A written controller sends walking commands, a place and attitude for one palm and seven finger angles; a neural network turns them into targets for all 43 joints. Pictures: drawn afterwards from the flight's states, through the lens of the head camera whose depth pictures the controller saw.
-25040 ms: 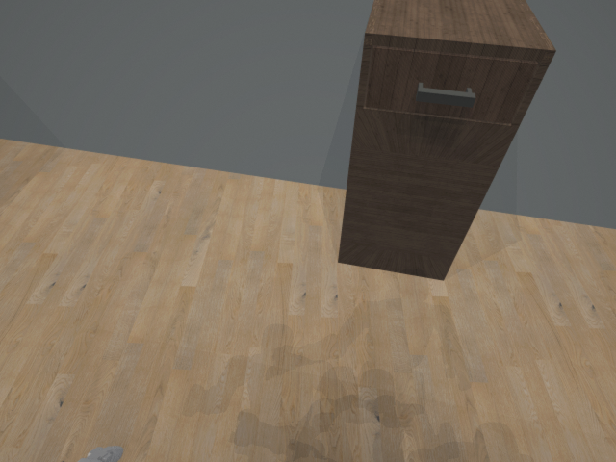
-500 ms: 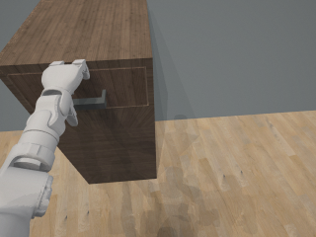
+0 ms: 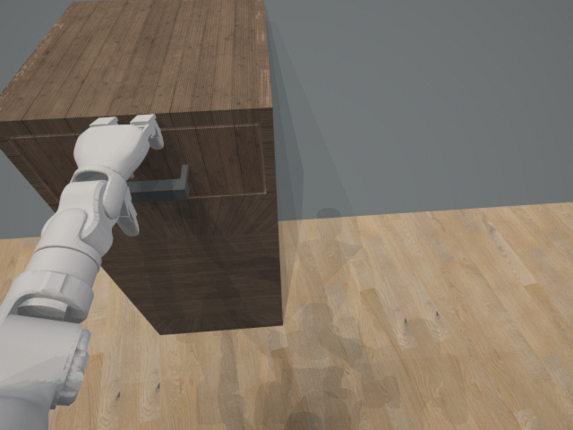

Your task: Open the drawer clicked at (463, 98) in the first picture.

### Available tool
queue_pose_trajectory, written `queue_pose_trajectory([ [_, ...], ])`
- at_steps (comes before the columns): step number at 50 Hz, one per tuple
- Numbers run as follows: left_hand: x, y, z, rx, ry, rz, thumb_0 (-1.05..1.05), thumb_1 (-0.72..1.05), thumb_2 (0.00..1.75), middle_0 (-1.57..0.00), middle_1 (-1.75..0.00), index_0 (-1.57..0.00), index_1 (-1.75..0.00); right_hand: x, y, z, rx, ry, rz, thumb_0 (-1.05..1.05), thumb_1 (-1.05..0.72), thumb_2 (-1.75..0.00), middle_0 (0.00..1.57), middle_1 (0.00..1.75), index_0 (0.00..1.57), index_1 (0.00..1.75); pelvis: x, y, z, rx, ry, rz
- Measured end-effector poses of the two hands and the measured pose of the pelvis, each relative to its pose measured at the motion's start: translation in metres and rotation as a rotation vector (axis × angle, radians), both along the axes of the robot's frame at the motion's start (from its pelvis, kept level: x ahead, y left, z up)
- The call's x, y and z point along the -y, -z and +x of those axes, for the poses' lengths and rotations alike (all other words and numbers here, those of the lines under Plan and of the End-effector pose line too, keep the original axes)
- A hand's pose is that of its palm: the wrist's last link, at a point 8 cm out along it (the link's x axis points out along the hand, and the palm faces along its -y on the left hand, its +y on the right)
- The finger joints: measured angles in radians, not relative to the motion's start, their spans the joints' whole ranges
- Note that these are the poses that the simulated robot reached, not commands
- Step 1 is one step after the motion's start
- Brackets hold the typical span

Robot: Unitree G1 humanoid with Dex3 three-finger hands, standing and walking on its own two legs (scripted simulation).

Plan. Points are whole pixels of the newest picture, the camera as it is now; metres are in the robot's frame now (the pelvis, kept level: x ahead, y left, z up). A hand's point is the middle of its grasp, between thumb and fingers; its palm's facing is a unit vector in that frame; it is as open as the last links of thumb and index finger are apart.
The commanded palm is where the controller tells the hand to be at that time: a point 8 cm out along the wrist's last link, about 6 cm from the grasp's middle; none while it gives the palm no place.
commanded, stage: lower the fingers behind the handle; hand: left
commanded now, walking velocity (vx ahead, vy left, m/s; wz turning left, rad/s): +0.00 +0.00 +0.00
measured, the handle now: (148, 181) +0.50 +0.25 +0.05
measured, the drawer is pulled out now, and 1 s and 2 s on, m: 0.00 0.00 0.00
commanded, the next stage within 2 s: close the thumb around the handle in 1.52 s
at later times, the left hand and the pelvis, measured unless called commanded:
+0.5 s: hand (134, 174) +0.46 +0.24 +0.10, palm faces +0.02 -0.01 -1.00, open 13.6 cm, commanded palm +0.44 +0.25 +0.13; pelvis -0.01 -0.01 -0.01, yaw +0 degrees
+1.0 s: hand (151, 201) +0.46 +0.24 +0.04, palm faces +0.07 -0.04 -1.00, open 13.4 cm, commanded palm +0.45 +0.25 +0.09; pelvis -0.01 +0.00 -0.02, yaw -1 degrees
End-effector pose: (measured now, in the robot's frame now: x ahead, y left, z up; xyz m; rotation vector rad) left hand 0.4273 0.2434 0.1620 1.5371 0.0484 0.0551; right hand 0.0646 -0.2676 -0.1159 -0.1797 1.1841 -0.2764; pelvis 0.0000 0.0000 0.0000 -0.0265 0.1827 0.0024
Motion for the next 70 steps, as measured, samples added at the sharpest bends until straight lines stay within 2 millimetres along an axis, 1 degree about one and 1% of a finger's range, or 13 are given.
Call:
queue_pose_trajectory([
  [7,0.002,0.003,0.006,0.014,-0.017,0.006,0.0,-0.49,0.3,-0.35,-1.23,-0.34,-1.23,-0.001,0.002,0.003,0.004,-0.002,0.008,0.01,-0.9,-0.9,0.2,0.3,0.2,0.3,0.002,0.001,0.001,-0.016,0.004,0.002],
  [14,0.004,0.002,0.007,0.02,-0.036,0.008,0.0,-0.49,0.3,-0.36,-1.24,-0.35,-1.28,0.0,0.004,-0.002,-0.018,-0.005,0.011,0.01,-0.9,-0.9,0.2,0.3,0.2,0.3,0.005,0.003,0.0,-0.023,0.0,0.003],
  [29,0.006,0.005,0.006,0.011,-0.055,0.029,0.0,-0.49,0.3,-0.33,-1.21,-0.31,-1.3,0.013,0.003,-0.04,-0.049,0.032,-0.022,0.01,-0.9,-0.9,0.2,0.3,0.2,0.3,0.011,0.008,-0.016,-0.039,0.001,-0.002],
  [31,0.004,0.014,0.006,-0.032,-0.068,0.044,0.0,-0.49,0.3,-0.33,-1.21,-0.3,-1.3,0.014,0.004,-0.046,-0.056,0.041,-0.025,0.01,-0.9,-0.9,0.2,0.3,0.2,0.3,0.011,0.009,-0.017,-0.043,0.003,-0.002],
  [36,0.0,0.051,0.005,-0.139,-0.047,0.018,0.0,-0.49,0.3,-0.32,-1.21,-0.31,-1.25,0.016,0.004,-0.064,-0.077,0.073,-0.047,0.01,-0.9,-0.9,0.2,0.3,0.2,0.3,0.01,0.012,-0.019,-0.063,0.015,-0.007],
  [39,0.002,0.065,0.005,-0.112,0.018,-0.001,0.0,-0.49,0.3,-0.32,-1.2,-0.31,-1.23,0.016,0.005,-0.074,-0.109,0.085,-0.061,0.01,-0.9,-0.9,0.2,0.3,0.2,0.3,0.008,0.015,-0.018,-0.085,0.018,-0.012],
  [43,0.001,0.07,0.007,-0.013,0.054,-0.005,0.0,-0.49,0.3,-0.36,-1.23,-0.32,-1.22,0.012,0.01,-0.082,-0.162,0.087,-0.059,0.01,-0.9,-0.9,0.2,0.3,0.2,0.3,0.004,0.019,-0.014,-0.113,0.016,-0.019],
  [47,0.003,0.074,0.007,0.055,0.036,-0.005,-0.01,-0.49,0.3,-0.41,-1.26,-0.35,-1.24,0.005,0.017,-0.079,-0.189,0.077,-0.033,0.01,-0.9,-0.9,0.2,0.3,0.2,0.3,0.0,0.021,-0.011,-0.12,0.01,-0.024],
  [51,0.007,0.072,0.009,0.066,-0.012,-0.005,-0.01,-0.49,0.3,-0.44,-1.25,-0.37,-1.31,-0.004,0.019,-0.065,-0.163,0.066,-0.01,0.01,-0.9,-0.9,0.2,0.3,0.2,0.3,-0.003,0.019,-0.011,-0.114,0.008,-0.024],
  [56,0.011,0.069,0.008,0.03,-0.055,0.01,-0.01,-0.49,0.3,-0.4,-1.23,-0.37,-1.29,-0.013,0.016,-0.046,-0.085,0.053,0.0,0.01,-0.9,-0.9,0.2,0.3,0.2,0.3,-0.005,0.016,-0.015,-0.097,0.01,-0.021],
  [60,0.012,0.066,0.008,-0.009,-0.062,0.015,0.0,-0.49,0.3,-0.36,-1.22,-0.35,-1.26,-0.015,0.011,-0.038,-0.025,0.048,-0.012,0.0,-0.9,-0.9,0.2,0.3,0.2,0.3,-0.005,0.016,-0.02,-0.088,0.012,-0.021],
  [64,0.01,0.066,0.008,-0.027,-0.048,0.018,0.0,-0.49,0.3,-0.34,-1.21,-0.34,-1.24,-0.012,0.007,-0.041,0.001,0.053,-0.031,0.0,-0.9,-0.9,0.2,0.3,0.2,0.3,-0.006,0.017,-0.024,-0.086,0.017,-0.02],
  [70,0.004,0.07,0.008,-0.015,-0.03,0.015,0.0,-0.49,0.3,-0.34,-1.23,-0.35,-1.24,-0.006,0.008,-0.062,-0.046,0.061,-0.059,0.0,-0.9,-0.9,0.2,0.3,0.2,0.3,-0.007,0.021,-0.027,-0.097,0.018,-0.023],
])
